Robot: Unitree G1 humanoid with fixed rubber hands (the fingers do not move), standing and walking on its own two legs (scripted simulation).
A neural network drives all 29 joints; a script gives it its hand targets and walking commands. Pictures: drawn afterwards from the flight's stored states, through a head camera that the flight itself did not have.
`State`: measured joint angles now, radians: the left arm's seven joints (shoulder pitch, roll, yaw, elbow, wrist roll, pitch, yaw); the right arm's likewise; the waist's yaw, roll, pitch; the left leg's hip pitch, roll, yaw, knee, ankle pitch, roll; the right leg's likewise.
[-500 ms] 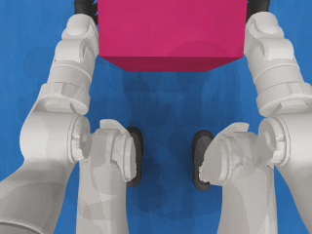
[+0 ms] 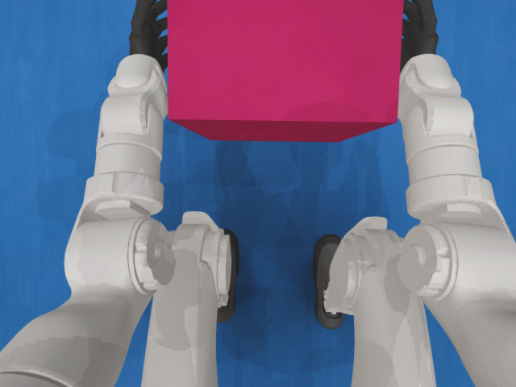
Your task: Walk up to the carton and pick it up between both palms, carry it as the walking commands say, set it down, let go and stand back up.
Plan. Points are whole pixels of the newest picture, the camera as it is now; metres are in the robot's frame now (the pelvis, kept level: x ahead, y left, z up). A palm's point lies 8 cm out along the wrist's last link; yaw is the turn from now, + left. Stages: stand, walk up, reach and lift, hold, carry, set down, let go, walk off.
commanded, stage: reach and lift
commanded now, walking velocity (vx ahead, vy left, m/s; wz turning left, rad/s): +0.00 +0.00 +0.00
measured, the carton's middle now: (278, 74) +0.53 +0.02 -0.17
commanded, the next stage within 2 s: none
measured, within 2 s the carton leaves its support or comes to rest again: neither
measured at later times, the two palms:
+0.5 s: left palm (123, 48) +0.50 +0.19 -0.03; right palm (452, 46) +0.51 -0.15 -0.03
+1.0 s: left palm (81, 26) +0.49 +0.18 +0.05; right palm (514, 24) +0.50 -0.15 +0.05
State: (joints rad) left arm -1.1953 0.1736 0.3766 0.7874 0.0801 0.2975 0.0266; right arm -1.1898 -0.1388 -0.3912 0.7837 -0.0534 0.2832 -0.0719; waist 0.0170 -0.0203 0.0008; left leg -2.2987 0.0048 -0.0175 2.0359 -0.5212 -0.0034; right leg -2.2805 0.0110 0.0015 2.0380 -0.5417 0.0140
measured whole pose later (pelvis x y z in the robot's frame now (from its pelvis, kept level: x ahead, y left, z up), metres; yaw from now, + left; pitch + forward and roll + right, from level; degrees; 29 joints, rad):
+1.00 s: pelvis +0.01 +0.00 +0.11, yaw +0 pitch +45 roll -1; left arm -0.97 0.04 0.47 0.63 0.19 0.40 -0.04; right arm -0.96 -0.02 -0.48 0.63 -0.18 0.38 0.00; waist 0.01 -0.01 -0.20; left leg -1.97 0.00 -0.02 1.68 -0.48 -0.01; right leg -1.96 0.02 0.01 1.68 -0.50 0.01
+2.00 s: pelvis +0.05 +0.00 +0.24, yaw +1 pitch +34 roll +0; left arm -0.66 -0.05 0.44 0.53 0.23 0.39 -0.07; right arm -0.65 0.07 -0.44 0.53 -0.22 0.37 0.05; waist 0.01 -0.02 -0.22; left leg -1.39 0.00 -0.02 1.20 -0.41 -0.01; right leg -1.37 0.02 0.02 1.20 -0.42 0.01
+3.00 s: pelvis +0.09 +0.00 +0.36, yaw +1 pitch +10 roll +0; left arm -0.38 -0.12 0.38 0.39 0.27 0.46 -0.11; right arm -0.38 0.13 -0.38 0.39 -0.29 0.46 0.10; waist 0.01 -0.01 -0.05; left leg -0.52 0.00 -0.01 0.57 -0.23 0.00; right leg -0.52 0.01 0.04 0.58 -0.24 0.00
